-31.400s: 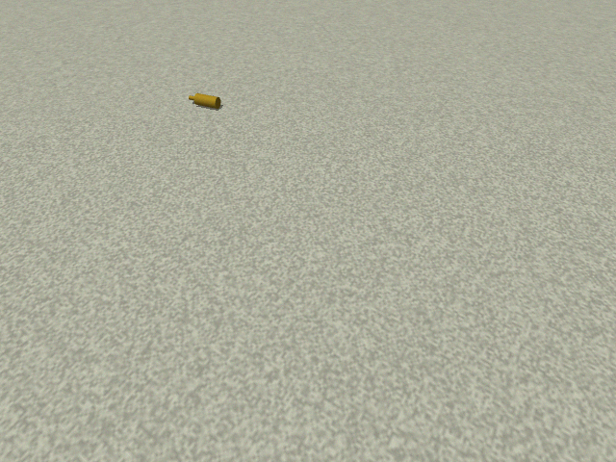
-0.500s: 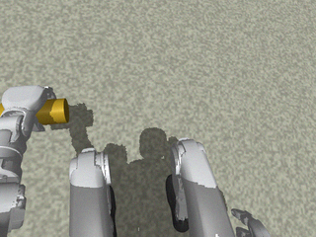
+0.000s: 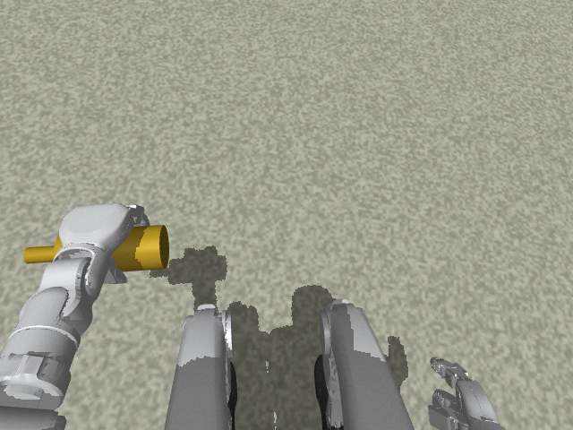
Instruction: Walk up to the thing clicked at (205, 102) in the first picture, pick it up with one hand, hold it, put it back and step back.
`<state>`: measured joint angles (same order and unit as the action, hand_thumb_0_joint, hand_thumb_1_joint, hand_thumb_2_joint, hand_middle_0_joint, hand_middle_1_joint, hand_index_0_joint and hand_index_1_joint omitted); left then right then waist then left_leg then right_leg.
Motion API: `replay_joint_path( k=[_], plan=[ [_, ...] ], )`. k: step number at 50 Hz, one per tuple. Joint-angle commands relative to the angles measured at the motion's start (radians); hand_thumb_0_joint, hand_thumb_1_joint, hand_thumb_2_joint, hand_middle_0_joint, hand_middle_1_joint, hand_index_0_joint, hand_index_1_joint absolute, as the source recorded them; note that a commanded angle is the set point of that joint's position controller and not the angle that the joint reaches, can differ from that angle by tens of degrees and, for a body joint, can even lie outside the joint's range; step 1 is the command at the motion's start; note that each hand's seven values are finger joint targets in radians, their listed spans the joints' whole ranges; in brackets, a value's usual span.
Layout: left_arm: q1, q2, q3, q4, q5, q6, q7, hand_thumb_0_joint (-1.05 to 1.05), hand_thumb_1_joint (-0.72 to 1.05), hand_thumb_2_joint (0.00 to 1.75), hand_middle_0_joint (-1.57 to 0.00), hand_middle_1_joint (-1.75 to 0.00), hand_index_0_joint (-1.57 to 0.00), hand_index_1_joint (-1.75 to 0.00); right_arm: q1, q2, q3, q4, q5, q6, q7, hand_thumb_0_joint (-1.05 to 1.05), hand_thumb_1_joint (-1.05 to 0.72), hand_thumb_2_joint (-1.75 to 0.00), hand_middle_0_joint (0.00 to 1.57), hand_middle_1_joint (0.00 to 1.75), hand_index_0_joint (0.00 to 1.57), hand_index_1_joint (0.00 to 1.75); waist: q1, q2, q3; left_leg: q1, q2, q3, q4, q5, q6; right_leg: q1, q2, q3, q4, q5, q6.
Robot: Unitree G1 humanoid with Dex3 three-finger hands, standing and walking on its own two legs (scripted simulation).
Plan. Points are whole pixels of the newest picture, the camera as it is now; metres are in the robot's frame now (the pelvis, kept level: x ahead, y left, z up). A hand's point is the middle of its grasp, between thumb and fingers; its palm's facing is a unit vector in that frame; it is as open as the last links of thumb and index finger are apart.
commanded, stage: lift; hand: left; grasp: from above
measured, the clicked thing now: (98, 251) +0.38 +0.28 -0.12
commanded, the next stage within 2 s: hold in 0.82 s
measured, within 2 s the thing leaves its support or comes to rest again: neither
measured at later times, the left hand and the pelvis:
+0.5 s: hand (73, 228) +0.35 +0.23 +0.07, palm faces -0.48 -0.07 -0.88, open 9.7 cm; pelvis +0.04 +0.00 +0.15, yaw +1 degrees
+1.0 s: hand (51, 173) +0.38 +0.22 +0.14, palm faces -0.47 -0.08 -0.88, open 9.7 cm; pelvis +0.08 +0.00 +0.21, yaw +1 degrees
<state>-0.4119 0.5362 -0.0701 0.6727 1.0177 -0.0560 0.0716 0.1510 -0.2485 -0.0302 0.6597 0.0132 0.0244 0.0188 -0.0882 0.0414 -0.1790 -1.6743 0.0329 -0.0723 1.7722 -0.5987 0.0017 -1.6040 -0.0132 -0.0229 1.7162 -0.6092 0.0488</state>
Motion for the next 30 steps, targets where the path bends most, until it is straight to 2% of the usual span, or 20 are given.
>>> replay_joint_path(
  k=[1, 2, 3, 4, 5, 6, 7, 8, 10, 11, 12, 13, 14, 15, 17, 19, 24, 28, 30],
  plan=[
    [-0.268, 0.235, 0.093, -0.270, -0.014, 0.027, 0.050, 0.00, 0.79, 0.74, -1.16, -0.54, -1.14, -0.55, 0.088, -0.181, -0.063, -0.072, 0.012, -0.021, -0.033, 0.00, -0.90, -0.90, 0.20, 0.30, 0.20, 0.30, 0.008, 0.144, -0.549, 0.626, -0.014, 0.011, -0.402, 0.084, 0.010, 0.354, 0.042, -0.037, -0.321, 0.134, -0.068],
    [-0.241, 0.218, 0.086, -0.251, -0.007, 0.034, 0.049, 0.00, 0.78, 0.75, -1.16, -0.53, -1.15, -0.55, 0.090, -0.176, -0.062, -0.067, 0.014, -0.021, -0.038, 0.00, -0.90, -0.90, 0.20, 0.30, 0.20, 0.30, 0.002, 0.131, -0.518, 0.638, -0.014, 0.013, -0.421, 0.095, 0.009, 0.370, 0.043, -0.034, -0.345, 0.136, -0.068],
    [-0.229, 0.229, 0.098, -0.241, -0.012, 0.037, 0.048, 0.00, 0.78, 0.76, -1.17, -0.52, -1.15, -0.54, 0.091, -0.176, -0.059, -0.064, 0.016, -0.022, -0.043, 0.00, -0.90, -0.90, 0.20, 0.30, 0.20, 0.30, 0.008, 0.114, -0.490, 0.651, -0.013, 0.012, -0.448, 0.094, 0.009, 0.400, 0.042, -0.031, -0.369, 0.136, -0.066],
    [-0.222, 0.207, 0.080, -0.247, -0.015, 0.037, 0.043, 0.00, 0.78, 0.75, -1.16, -0.53, -1.14, -0.55, 0.090, -0.168, -0.057, -0.061, 0.016, -0.024, -0.048, 0.00, -0.90, -0.90, 0.20, 0.30, 0.20, 0.30, 0.000, 0.108, -0.464, 0.663, -0.013, 0.019, -0.464, 0.104, 0.010, 0.427, 0.044, -0.027, -0.398, 0.143, -0.066],
    [-0.249, 0.211, 0.077, -0.264, -0.014, 0.034, 0.039, 0.00, 0.76, 0.74, -1.14, -0.53, -1.13, -0.55, 0.092, -0.168, -0.057, -0.058, 0.017, -0.026, -0.054, 0.00, -0.90, -0.90, 0.20, 0.30, 0.20, 0.30, 0.000, 0.103, -0.463, 0.684, -0.013, 0.023, -0.483, 0.110, 0.011, 0.458, 0.046, -0.021, -0.427, 0.149, -0.067],
    [-0.230, 0.223, 0.081, -0.219, -0.009, 0.034, 0.034, 0.00, 0.77, 0.75, -1.14, -0.55, -1.13, -0.57, 0.092, -0.163, -0.053, -0.053, 0.019, -0.029, -0.059, 0.00, -0.90, -0.90, 0.20, 0.30, 0.20, 0.30, 0.000, 0.082, -0.420, 0.685, -0.015, 0.027, -0.504, 0.105, 0.013, 0.481, 0.046, -0.017, -0.456, 0.142, -0.065],
    [-0.216, 0.209, 0.075, -0.203, -0.015, 0.031, 0.031, 0.00, 0.76, 0.76, -1.15, -0.54, -1.13, -0.56, 0.091, -0.162, -0.051, -0.057, 0.021, -0.033, -0.063, 0.00, -0.90, -0.90, 0.20, 0.30, 0.20, 0.30, 0.000, 0.067, -0.390, 0.691, -0.016, 0.028, -0.532, 0.087, 0.015, 0.506, 0.045, -0.013, -0.486, 0.128, -0.065],
    [-0.201, 0.164, 0.049, -0.189, -0.022, 0.029, 0.025, 0.00, 0.76, 0.77, -1.15, -0.54, -1.13, -0.56, 0.092, -0.154, -0.048, -0.055, 0.020, -0.037, -0.066, 0.00, -0.90, -0.90, 0.20, 0.30, 0.20, 0.30, -0.006, 0.062, -0.354, 0.699, -0.015, 0.027, -0.556, 0.084, 0.014, 0.519, 0.044, -0.009, -0.510, 0.125, -0.064],
    [-0.204, 0.169, 0.052, -0.182, -0.019, 0.022, 0.026, 0.00, 0.75, 0.78, -1.14, -0.55, -1.12, -0.57, 0.095, -0.156, -0.049, -0.054, 0.021, -0.046, -0.072, 0.00, -0.90, -0.90, 0.20, 0.30, 0.20, 0.30, 0.002, 0.060, -0.355, 0.752, -0.017, 0.030, -0.599, 0.094, 0.013, 0.568, 0.045, -0.003, -0.558, 0.130, -0.066],
    [-0.193, 0.138, 0.029, -0.169, -0.022, 0.019, 0.027, 0.00, 0.73, 0.75, -1.12, -0.54, -1.11, -0.56, 0.091, -0.151, -0.047, -0.057, 0.022, -0.051, -0.073, 0.00, -0.90, -0.90, 0.20, 0.30, 0.20, 0.30, 0.006, 0.054, -0.335, 0.767, -0.018, 0.028, -0.626, 0.084, 0.011, 0.583, 0.045, -0.003, -0.581, 0.124, -0.066],
    [-0.199, 0.142, 0.032, -0.178, -0.019, 0.016, 0.031, 0.00, 0.73, 0.75, -1.12, -0.54, -1.10, -0.56, 0.093, -0.152, -0.048, -0.057, 0.023, -0.055, -0.075, 0.00, -0.90, -0.90, 0.20, 0.30, 0.20, 0.30, 0.011, 0.060, -0.325, 0.785, -0.020, 0.030, -0.649, 0.079, 0.010, 0.604, 0.045, 0.001, -0.606, 0.119, -0.067],
    [-0.192, 0.165, 0.055, -0.157, -0.018, 0.015, 0.038, 0.00, 0.72, 0.75, -1.11, -0.55, -1.09, -0.56, 0.092, -0.155, -0.050, -0.050, 0.023, -0.060, -0.077, 0.00, -0.90, -0.90, 0.20, 0.30, 0.20, 0.30, 0.021, 0.061, -0.319, 0.808, -0.021, 0.033, -0.667, 0.086, 0.008, 0.631, 0.046, 0.005, -0.628, 0.124, -0.067],
    [-0.159, 0.131, 0.035, -0.116, -0.014, 0.017, 0.043, 0.00, 0.72, 0.74, -1.10, -0.54, -1.09, -0.56, 0.093, -0.148, -0.046, -0.048, 0.022, -0.063, -0.077, 0.00, -0.90, -0.90, 0.20, 0.30, 0.20, 0.30, 0.014, 0.036, -0.288, 0.810, -0.023, 0.029, -0.689, 0.085, 0.007, 0.643, 0.045, 0.004, -0.650, 0.123, -0.066],
    [-0.203, 0.121, 0.024, -0.138, -0.016, 0.012, 0.049, 0.00, 0.71, 0.75, -1.11, -0.53, -1.09, -0.55, 0.091, -0.148, -0.047, -0.047, 0.022, -0.068, -0.076, 0.00, -0.90, -0.90, 0.20, 0.30, 0.20, 0.30, 0.014, 0.045, -0.280, 0.833, -0.019, 0.026, -0.716, 0.069, 0.006, 0.656, 0.045, 0.004, -0.666, 0.118, -0.065],
    [-0.221, 0.136, 0.033, -0.126, -0.001, 0.011, 0.064, 0.00, 0.70, 0.76, -1.10, -0.54, -1.08, -0.56, 0.097, -0.152, -0.050, -0.041, 0.021, -0.075, -0.077, 0.00, -0.90, -0.90, 0.20, 0.30, 0.20, 0.30, 0.019, 0.065, -0.288, 0.890, -0.020, 0.029, -0.754, 0.083, 0.003, 0.691, 0.046, 0.005, -0.701, 0.133, -0.065],
    [-0.240, 0.107, 0.008, -0.123, 0.008, 0.011, 0.075, 0.00, 0.71, 0.78, -1.10, -0.56, -1.09, -0.58, 0.106, -0.149, -0.046, -0.031, 0.018, -0.081, -0.076, 0.00, -0.90, -0.90, 0.20, 0.30, 0.20, 0.30, 0.013, 0.075, -0.291, 0.946, -0.019, 0.027, -0.785, 0.128, -0.002, 0.720, 0.047, 0.000, -0.723, 0.177, -0.064],
    [-0.245, 0.118, 0.013, -0.107, 0.005, 0.028, 0.104, 0.00, 0.70, 0.86, -1.11, -0.59, -1.08, -0.62, 0.122, -0.151, -0.048, -0.018, 0.014, -0.081, -0.074, 0.00, -0.90, -0.90, 0.20, 0.30, 0.20, 0.30, 0.017, 0.049, -0.280, 1.036, -0.032, 0.062, -0.846, 0.246, 0.001, 0.851, 0.044, 0.010, -0.829, 0.270, -0.058],
    [-0.204, 0.092, 0.006, -0.059, 0.006, 0.044, 0.110, 0.00, 0.68, 0.86, -1.10, -0.57, -1.07, -0.61, 0.125, -0.151, -0.051, -0.010, 0.013, -0.075, -0.068, 0.00, -0.90, -0.90, 0.20, 0.30, 0.20, 0.30, 0.031, 0.045, -0.262, 1.113, -0.032, 0.061, -0.903, 0.322, -0.006, 0.914, 0.042, 0.011, -0.875, 0.335, -0.057],
    [-0.223, 0.085, -0.003, -0.058, 0.002, 0.046, 0.110, 0.00, 0.67, 0.85, -1.10, -0.57, -1.06, -0.60, 0.121, -0.149, -0.053, -0.015, 0.013, -0.071, -0.067, 0.00, -0.90, -0.90, 0.20, 0.30, 0.20, 0.30, 0.025, 0.039, -0.242, 1.139, -0.033, 0.063, -0.931, 0.337, -0.006, 0.949, 0.041, 0.010, -0.908, 0.351, -0.055]
  ],
)
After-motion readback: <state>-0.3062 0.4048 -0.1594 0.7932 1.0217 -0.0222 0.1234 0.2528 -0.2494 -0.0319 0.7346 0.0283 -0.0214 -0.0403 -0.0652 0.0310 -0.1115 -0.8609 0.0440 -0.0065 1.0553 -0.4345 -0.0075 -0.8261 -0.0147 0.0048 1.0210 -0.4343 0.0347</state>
